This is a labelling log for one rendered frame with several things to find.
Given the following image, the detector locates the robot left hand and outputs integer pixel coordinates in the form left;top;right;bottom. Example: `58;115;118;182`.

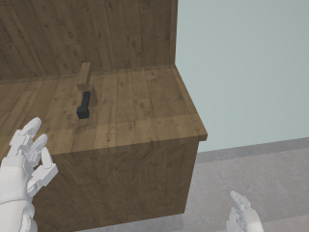
0;117;59;205

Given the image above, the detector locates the robot left forearm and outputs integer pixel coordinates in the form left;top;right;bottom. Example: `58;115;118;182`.
0;199;38;232

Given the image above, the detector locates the counter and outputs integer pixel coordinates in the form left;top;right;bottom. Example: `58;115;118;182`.
0;0;208;232

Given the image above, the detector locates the tap lever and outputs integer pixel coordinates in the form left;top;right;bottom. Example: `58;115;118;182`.
76;91;91;120

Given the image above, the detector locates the robot right hand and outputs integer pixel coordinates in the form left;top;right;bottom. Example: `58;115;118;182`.
226;190;265;232

